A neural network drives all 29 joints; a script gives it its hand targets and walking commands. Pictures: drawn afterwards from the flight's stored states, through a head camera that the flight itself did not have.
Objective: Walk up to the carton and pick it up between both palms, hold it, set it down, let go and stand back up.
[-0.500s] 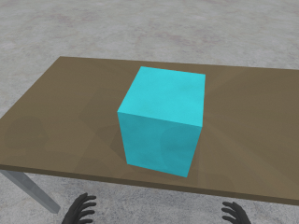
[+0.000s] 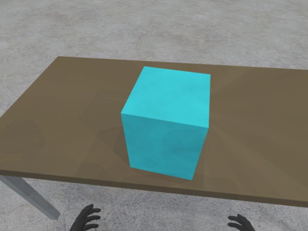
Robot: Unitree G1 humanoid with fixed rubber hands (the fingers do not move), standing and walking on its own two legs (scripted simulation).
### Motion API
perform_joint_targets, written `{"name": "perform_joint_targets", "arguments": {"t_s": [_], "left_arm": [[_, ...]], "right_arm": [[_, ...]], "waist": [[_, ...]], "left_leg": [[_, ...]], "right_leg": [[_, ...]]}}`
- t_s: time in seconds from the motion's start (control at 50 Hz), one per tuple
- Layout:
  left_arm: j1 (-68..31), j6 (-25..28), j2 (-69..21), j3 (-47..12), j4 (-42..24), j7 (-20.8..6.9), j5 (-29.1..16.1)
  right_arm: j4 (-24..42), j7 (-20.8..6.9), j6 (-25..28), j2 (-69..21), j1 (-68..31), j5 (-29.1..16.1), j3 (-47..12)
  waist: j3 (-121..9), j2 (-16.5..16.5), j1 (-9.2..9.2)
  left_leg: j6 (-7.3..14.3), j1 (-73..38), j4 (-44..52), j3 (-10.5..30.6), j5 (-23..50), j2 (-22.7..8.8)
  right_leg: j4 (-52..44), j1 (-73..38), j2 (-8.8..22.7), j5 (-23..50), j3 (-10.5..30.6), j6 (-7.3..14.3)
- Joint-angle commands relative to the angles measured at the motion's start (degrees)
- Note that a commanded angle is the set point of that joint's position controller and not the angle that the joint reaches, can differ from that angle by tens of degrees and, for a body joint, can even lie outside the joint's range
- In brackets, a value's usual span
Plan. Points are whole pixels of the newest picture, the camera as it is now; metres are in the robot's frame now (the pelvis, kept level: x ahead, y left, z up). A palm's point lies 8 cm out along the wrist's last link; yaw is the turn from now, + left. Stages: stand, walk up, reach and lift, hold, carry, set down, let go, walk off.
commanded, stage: let go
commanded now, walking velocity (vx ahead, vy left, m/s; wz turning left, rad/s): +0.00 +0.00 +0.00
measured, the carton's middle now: (168, 123) +0.44 +0.00 +0.04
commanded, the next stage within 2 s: stand in 0.46 s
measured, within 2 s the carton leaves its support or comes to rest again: neither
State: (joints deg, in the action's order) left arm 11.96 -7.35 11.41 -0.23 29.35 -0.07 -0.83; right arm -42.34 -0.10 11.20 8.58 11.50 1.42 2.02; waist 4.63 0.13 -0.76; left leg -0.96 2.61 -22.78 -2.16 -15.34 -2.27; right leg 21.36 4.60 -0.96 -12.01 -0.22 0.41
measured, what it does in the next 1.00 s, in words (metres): stands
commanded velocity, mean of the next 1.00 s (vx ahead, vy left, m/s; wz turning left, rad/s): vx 0.00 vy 0.00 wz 0.00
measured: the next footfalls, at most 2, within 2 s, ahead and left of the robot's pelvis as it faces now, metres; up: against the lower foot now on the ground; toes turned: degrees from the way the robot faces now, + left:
none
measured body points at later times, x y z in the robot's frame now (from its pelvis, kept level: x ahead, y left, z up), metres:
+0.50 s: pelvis -0.01 +0.00 +0.00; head -0.01 +0.01 +0.45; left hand +0.16 +0.22 -0.09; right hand +0.15 -0.23 -0.09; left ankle -0.03 +0.12 -0.74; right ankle +0.00 -0.12 -0.74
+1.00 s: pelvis -0.03 +0.01 -0.01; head -0.05 +0.01 +0.44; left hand +0.04 +0.26 -0.13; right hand +0.05 -0.25 -0.13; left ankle -0.03 +0.12 -0.74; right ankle +0.00 -0.12 -0.74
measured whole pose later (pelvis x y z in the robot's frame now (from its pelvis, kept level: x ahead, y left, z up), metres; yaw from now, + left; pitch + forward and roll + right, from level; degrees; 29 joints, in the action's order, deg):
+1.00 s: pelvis -0.03 +0.01 -0.01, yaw +2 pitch -4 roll +0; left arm 21.7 1.3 13.1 1.0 41.6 0.3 0.9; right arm -46.3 -0.5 1.2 13.3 19.5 0.7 1.2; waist 0.5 -0.3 -0.3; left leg -0.2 9.3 -29.6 -0.8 -16.2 -1.0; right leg 28.3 10.7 0.6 -13.5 -1.6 -0.3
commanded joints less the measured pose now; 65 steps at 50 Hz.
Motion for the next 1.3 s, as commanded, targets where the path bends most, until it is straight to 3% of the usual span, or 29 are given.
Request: {"name": "perform_joint_targets", "arguments": {"t_s": [0.0, 0.16, 0.28, 0.44, 0.46, 0.48, 0.5, 0.54, 0.62, 0.76, 0.84, 1.0, 1.14, 1.28], "left_arm": [[-5.8, 1.9, 6.4, 2.4, -8.0, 0.9, 0.2], [-5.8, 1.2, 5.8, 2.0, -7.7, 1.0, 0.9], [-5.5, 1.6, 6.2, 2.4, -8.9, 1.6, 1.4], [-6.3, 1.0, 5.9, 1.5, -8.1, 1.6, 0.1], [2.9, 5.8, 8.9, 4.1, -0.9, 2.0, 2.4], [5.3, 7.1, 9.5, 4.3, 0.2, 1.5, 2.1], [4.2, 8.0, 9.6, 4.4, 0.2, 1.2, 1.8], [3.1, 9.8, 8.8, 4.4, 0.3, 0.8, 2.2], [3.2, 10.8, 8.3, 4.2, 1.3, 0.4, 2.2], [6.3, 10.8, 9.1, 4.0, 4.1, 0.4, 1.9], [8.2, 10.7, 9.9, 3.7, 5.7, 0.7, 1.6], [11.0, 10.1, 10.4, 3.3, 8.5, 0.9, 1.7], [12.7, 9.8, 9.9, 3.0, 11.2, 0.9, 1.7], [13.8, 9.7, 9.9, 3.1, 12.7, 1.0, 1.8]], "right_arm": [[7.8, -0.5, 3.0, 7.5, -5.7, 0.6, 2.3], [5.0, -0.7, 2.7, 7.5, -5.2, 0.0, 2.3], [5.6, -1.1, 3.1, 8.1, -5.2, -0.5, 2.3], [7.8, -1.1, 2.4, 8.2, -6.2, 0.2, 2.6], [3.5, 0.4, -3.0, 12.4, -0.6, -1.0, 2.6], [4.1, 0.5, -5.2, 12.1, 1.3, -1.4, 2.5], [4.5, 0.4, -6.1, 12.0, 1.5, -1.3, 2.3], [5.0, 0.4, -6.8, 12.4, 1.6, -0.9, 2.2], [4.4, 0.1, -7.4, 12.0, 3.1, -0.8, 2.2], [3.2, -0.3, -7.8, 12.8, 5.0, -0.6, 1.7], [2.2, -0.1, -8.2, 13.4, 6.8, -0.5, 1.6], [0.2, 0.0, -8.9, 13.5, 9.4, -0.7, 1.0], [-1.0, 0.2, -9.1, 13.8, 9.9, -0.9, 0.9], [-2.4, 0.3, -9.4, 13.5, 10.9, -1.0, 0.9]], "waist": [[-5.3, 0.0, -0.44], [-5.2, -1.2, 0.36], [-6.3, -2.0, -0.02], [-4.9, 0.1, -0.01], [-8.0, -5.4, -1.88], [-6.7, -3.9, -0.67], [-6.0, -1.6, -0.19], [-10.1, -0.9, -0.04], [-7.2, 1.4, 0.77], [-3.1, 0.0, 0.70], [-2.7, 0.8, 0.52], [2.4, -0.7, 0.39], [2.0, -2.3, 0.23], [2.9, -1.4, 0.45]], "left_leg": [[-0.9, 0.0, 2.8, -2.6, 16.0, 1.7], [-1.3, 0.0, 2.3, -2.4, 16.2, 1.9], [-1.6, -0.5, 1.7, -2.2, 17.9, 2.0], [-0.7, 2.2, 2.3, -2.5, 12.7, 2.0], [1.6, 9.0, -1.9, 3.3, 18.2, -2.2], [2.2, 8.9, -1.2, 4.1, 12.3, -3.1], [2.4, 8.1, -1.1, 4.8, 11.9, -3.4], [2.4, 5.1, -1.8, 4.9, 16.0, -4.0], [2.1, 7.4, -1.4, 5.4, 11.7, -3.7], [2.5, 9.5, -0.5, 6.4, 9.6, -3.4], [2.4, 9.4, -0.2, 6.5, 7.9, -3.3], [2.2, 14.3, 2.1, 7.6, -3.0, -2.5], [2.6, 18.0, 4.5, 9.3, -11.6, -3.2], [2.8, 19.3, 4.4, 9.5, -12.6, -2.9]], "right_leg": [[-3.5, 0.6, -0.6, 9.0, -1.3, 0.7], [-2.9, 0.1, -0.5, 10.3, -1.1, 0.8], [-2.6, 0.2, -0.6, 11.5, -0.9, 0.8], [-2.7, 1.1, -0.1, 7.1, -0.5, 0.7], [1.8, 2.4, 5.0, 13.4, 2.6, 0.7], [1.5, 2.5, 6.1, 10.8, 2.9, 0.6], [1.5, 3.6, 6.3, 11.6, 3.2, 0.6], [2.3, 2.5, 6.6, 15.2, 3.5, 0.7], [2.1, 5.0, 6.6, 13.4, 3.3, 0.7], [1.7, 6.6, 6.8, 9.9, 4.0, 1.1], [1.2, 7.1, 6.7, 7.7, 3.7, 0.9], [-0.2, 9.6, 6.3, -3.1, 4.5, 0.5], [0.9, 8.9, 5.4, -7.5, 3.5, 0.1], [0.7, 10.9, 5.6, -10.0, 4.6, 0.2]]}}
